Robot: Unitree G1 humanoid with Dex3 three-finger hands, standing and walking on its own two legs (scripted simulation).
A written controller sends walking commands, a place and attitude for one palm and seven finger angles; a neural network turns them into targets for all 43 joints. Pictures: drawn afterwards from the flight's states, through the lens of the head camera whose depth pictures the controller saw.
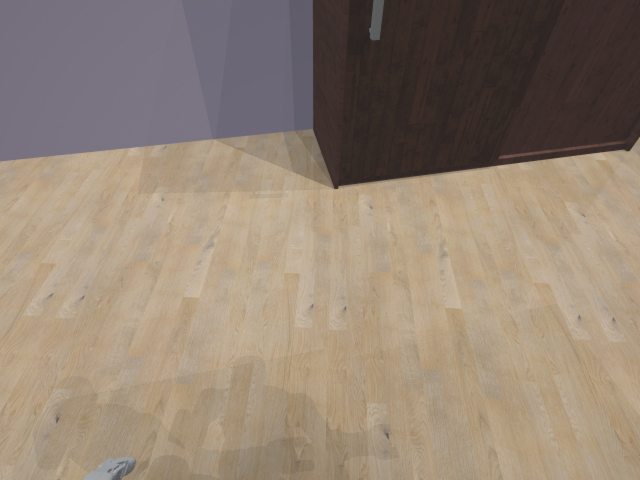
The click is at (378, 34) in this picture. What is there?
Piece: wardrobe's sliding door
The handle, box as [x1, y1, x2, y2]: [369, 0, 383, 39]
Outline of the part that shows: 373,0 372,19 369,32 371,39 379,39 383,0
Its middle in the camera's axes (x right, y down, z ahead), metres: +0.19 -0.83 +1.27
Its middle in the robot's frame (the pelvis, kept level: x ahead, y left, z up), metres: +1.53 -0.12 +0.11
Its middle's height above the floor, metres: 0.88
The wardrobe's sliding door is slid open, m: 0.00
